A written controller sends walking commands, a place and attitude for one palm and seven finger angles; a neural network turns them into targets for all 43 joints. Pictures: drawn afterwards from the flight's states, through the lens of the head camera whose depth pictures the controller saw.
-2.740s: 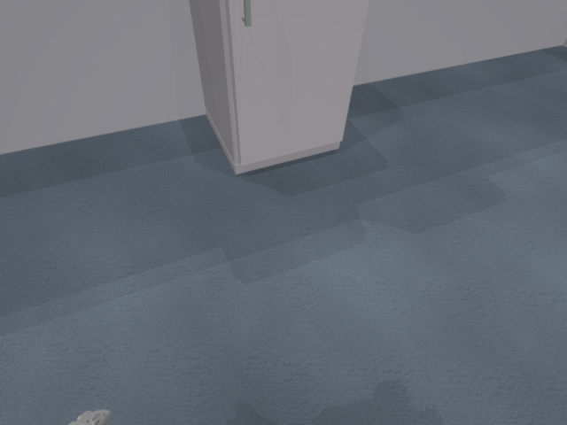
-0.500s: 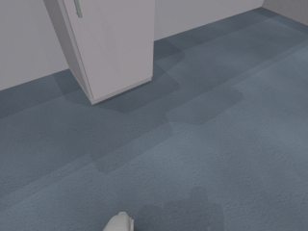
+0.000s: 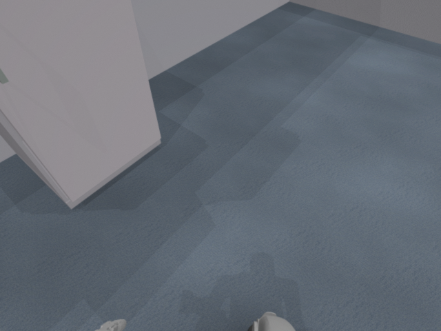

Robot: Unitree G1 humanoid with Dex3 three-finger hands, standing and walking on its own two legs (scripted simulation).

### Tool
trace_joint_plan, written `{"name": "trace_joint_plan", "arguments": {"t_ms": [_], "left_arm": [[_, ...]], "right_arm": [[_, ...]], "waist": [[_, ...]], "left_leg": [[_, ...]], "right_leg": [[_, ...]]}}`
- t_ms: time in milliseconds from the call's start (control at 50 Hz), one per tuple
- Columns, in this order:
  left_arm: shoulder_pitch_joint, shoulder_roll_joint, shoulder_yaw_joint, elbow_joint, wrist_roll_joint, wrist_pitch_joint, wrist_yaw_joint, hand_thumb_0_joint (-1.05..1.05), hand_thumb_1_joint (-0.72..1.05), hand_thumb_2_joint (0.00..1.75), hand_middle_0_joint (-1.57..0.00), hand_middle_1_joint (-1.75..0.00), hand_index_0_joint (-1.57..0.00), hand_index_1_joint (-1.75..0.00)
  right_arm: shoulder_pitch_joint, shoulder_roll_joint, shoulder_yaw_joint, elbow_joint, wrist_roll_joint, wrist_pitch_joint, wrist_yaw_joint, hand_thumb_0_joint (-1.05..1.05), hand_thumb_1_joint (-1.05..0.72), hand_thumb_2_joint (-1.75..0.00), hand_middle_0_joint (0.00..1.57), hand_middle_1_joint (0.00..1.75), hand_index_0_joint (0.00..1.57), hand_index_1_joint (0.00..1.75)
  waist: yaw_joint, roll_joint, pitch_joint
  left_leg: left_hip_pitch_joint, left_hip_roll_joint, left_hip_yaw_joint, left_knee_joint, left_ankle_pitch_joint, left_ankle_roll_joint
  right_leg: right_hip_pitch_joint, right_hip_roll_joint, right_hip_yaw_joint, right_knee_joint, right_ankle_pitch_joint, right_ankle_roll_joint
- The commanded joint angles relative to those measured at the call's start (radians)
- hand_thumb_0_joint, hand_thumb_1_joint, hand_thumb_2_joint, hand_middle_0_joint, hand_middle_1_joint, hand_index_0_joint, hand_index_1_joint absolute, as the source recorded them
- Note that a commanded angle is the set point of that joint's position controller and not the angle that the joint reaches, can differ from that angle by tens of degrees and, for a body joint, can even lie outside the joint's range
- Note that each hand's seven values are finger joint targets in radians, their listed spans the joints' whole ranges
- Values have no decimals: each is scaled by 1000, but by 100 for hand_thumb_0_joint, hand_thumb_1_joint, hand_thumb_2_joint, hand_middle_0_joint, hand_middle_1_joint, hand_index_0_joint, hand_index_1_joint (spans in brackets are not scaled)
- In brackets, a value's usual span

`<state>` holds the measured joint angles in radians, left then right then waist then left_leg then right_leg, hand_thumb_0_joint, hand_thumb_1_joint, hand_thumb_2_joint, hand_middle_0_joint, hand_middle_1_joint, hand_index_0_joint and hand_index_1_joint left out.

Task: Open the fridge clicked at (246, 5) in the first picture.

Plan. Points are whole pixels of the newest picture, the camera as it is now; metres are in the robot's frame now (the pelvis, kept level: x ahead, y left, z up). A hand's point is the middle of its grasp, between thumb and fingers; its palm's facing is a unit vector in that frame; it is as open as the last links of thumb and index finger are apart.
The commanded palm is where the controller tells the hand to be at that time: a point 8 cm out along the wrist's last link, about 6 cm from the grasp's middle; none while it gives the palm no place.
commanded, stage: walk to a spot facing it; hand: left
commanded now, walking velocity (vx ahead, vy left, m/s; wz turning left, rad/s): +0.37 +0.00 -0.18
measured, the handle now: out of the picture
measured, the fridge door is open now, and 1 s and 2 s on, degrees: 0 0 0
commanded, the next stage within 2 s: turn to face it in 0.82 s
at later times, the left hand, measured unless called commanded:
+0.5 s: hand (141, 317) +0.19 +0.18 -0.19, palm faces +0.07 -0.99 -0.15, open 7.3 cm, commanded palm none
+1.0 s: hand (168, 181) +0.54 +0.16 -0.17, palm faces -0.21 -0.96 -0.19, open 7.3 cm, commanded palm none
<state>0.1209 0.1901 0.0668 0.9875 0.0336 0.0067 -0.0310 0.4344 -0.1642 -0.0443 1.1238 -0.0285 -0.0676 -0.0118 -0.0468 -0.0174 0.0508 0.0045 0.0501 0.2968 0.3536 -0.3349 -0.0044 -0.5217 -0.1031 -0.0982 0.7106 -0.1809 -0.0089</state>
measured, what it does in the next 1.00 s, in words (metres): walks ahead: right foot, then left foot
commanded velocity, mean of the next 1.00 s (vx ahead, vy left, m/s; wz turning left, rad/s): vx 0.29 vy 0.00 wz -0.16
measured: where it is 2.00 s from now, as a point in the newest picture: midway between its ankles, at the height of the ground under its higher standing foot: (230, 266)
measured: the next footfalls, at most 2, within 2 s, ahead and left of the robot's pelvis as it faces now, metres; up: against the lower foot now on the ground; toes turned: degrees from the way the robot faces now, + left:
right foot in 0.08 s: +0.18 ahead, -0.12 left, +0.00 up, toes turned -9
left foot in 0.52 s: +0.37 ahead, +0.12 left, +0.00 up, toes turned +10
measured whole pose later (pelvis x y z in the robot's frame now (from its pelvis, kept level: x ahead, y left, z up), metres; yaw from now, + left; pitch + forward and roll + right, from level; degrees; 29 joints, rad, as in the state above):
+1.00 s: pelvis +0.41 +0.00 +0.00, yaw -12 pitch -2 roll +1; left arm 0.14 0.19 0.08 1.00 0.03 0.02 -0.02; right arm 0.42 -0.11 -0.04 1.11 -0.03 -0.05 -0.02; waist -0.05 -0.01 0.09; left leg 0.03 0.10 0.37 0.42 -0.38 -0.03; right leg -0.53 -0.09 -0.13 0.72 -0.17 0.00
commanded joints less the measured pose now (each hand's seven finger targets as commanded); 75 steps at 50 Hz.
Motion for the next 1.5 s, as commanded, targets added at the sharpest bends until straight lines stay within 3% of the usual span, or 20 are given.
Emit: {"name": "trace_joint_plan", "arguments": {"t_ms": [0,40,60,80,180,420,480,520,580,680,940,980,1000,1040,1160,1380,1400,1420,1440,1480], "left_arm": [[17,25,3,-48,0,-38,-2,0,90,90,-20,-30,-20,-30],[289,131,30,43,7,-58,14,0,90,90,-20,-30,-20,-30],[419,249,63,71,-2,-65,28,0,90,90,-20,-30,-20,-30],[410,281,62,72,-23,-59,32,0,90,90,-20,-30,-20,-30],[159,88,5,26,-13,-80,43,0,90,90,-20,-30,-20,-30],[264,132,10,86,-7,-86,38,0,90,90,-20,-30,-20,-30],[243,118,9,85,-14,-78,35,0,90,90,-20,-30,-20,-30],[235,51,-3,30,-19,-79,22,0,90,90,-20,-30,-20,-30],[145,48,5,43,-8,-64,13,0,90,90,-20,-30,-20,-30],[248,-14,8,75,0,-14,12,0,90,90,-20,-30,-20,-30],[-26,-15,5,-60,-4,-15,8,0,90,90,-20,-30,-20,-30],[136,4,0,-4,-1,-36,22,0,90,90,-20,-30,-20,-30],[249,52,7,39,2,-52,30,0,90,90,-20,-30,-20,-30],[373,213,29,79,-15,-71,46,0,90,90,-20,-30,-20,-30],[24,104,3,-29,-13,-45,74,0,90,90,-20,-30,-20,-30],[20,154,40,-93,-9,3,68,0,90,90,-20,-30,-20,-30],[34,136,37,-106,-18,12,62,0,90,90,-20,-30,-20,-30],[42,81,32,-142,-25,20,52,0,90,90,-20,-30,-20,-30],[-54,77,18,-191,-13,22,48,0,90,90,-20,-30,-20,-30],[-55,85,34,-175,-8,20,44,0,90,90,-20,-30,-20,-30]], "right_arm": [[49,-140,-21,-17,-4,-11,-6,0,-90,-90,20,30,20,30],[32,-116,-15,-27,13,-9,7,0,-90,-90,20,30,20,30],[44,-48,0,-66,24,-16,10,0,-90,-90,20,30,20,30],[-36,-85,-8,-86,24,-12,7,0,-90,-90,20,30,20,30],[-24,-24,-15,-44,-1,30,14,0,-90,-90,20,30,20,30],[-279,-49,-14,-160,5,13,48,0,-90,-90,20,30,20,30],[-67,-117,-30,-95,-2,-2,29,0,-90,-90,20,30,20,30],[156,-297,-65,-46,-10,0,11,0,-90,-90,20,30,20,30],[-40,-165,-31,-94,-1,-5,-3,0,-90,-90,20,30,20,30],[-91,-87,-19,-89,8,-27,-11,0,-90,-90,20,30,20,30],[41,-92,-24,-35,-4,1,-15,0,-90,-90,20,30,20,30],[18,-101,-19,-25,3,6,-15,0,-90,-90,20,30,20,30],[10,-93,-16,-20,13,5,-9,0,-90,-90,20,30,20,30],[89,-13,-5,-41,33,19,-7,0,-90,-90,20,30,20,30],[4,-2,-15,-55,16,94,1,0,-90,-90,20,30,20,30],[-105,-75,-37,-194,4,97,30,0,-90,-90,20,30,20,30],[-81,-121,-47,-192,1,90,31,0,-90,-90,20,30,20,30],[-59,-231,-71,-215,-6,83,27,0,-90,-90,20,30,20,30],[-33,-287,-82,-221,-9,83,22,0,-90,-90,20,30,20,30],[-120,-262,-72,-229,-2,73,2,0,-90,-90,20,30,20,30]], "waist": [[47,113,13],[169,-40,-143],[191,-251,-257],[194,-169,-234],[31,-50,-13],[70,-84,46],[-37,69,-32],[-94,417,-153],[-24,135,33],[62,119,37],[2,129,87],[76,122,-26],[130,78,-107],[126,-189,-296],[11,-80,-69],[12,-65,-72],[-1,72,-77],[-17,377,-53],[-59,374,-35],[-13,271,-63]], "left_leg": [[-14,267,-105,28,598,107],[-277,183,-26,454,515,38],[-578,37,-30,785,-136,-13],[-650,46,-168,952,-231,5],[-556,144,-245,837,55,-15],[-475,84,-160,296,103,-8],[-63,52,-148,140,107,18],[181,442,-701,-116,-20,165],[-94,392,-528,-175,-102,134],[-196,288,-208,-200,157,91],[-53,301,-52,-34,602,114],[-54,265,-44,145,749,84],[-122,219,-36,296,668,47],[-425,29,-128,776,-282,-17],[-422,96,-266,832,-104,-43],[-292,44,-152,276,36,-33],[-221,68,-219,132,81,-18],[-178,294,-584,-29,207,88],[-217,413,-746,-121,216,182],[-222,323,-670,-86,195,159]], "right_leg": [[153,74,-70,-139,-54,-44],[613,-12,61,-221,-46,-112],[846,-310,519,-330,-37,-238],[766,-365,616,-434,-96,-282],[300,-189,215,-525,-38,-146],[402,-173,152,-483,16,-140],[247,-82,56,-169,149,-84],[-86,108,-14,408,-387,-14],[-150,-16,97,573,-188,-21],[-75,-32,79,480,-19,17],[7,28,-40,-28,-7,-4],[244,79,-78,-139,58,-21],[436,49,-60,-209,206,-22],[742,-368,302,-205,928,-183],[215,-295,56,-430,237,-118],[212,-270,-96,-240,-77,-50],[147,-220,-122,-107,-140,-9],[-59,-79,-158,127,-367,75],[-116,-21,-59,346,-457,82],[-161,-18,75,503,-306,78]]}}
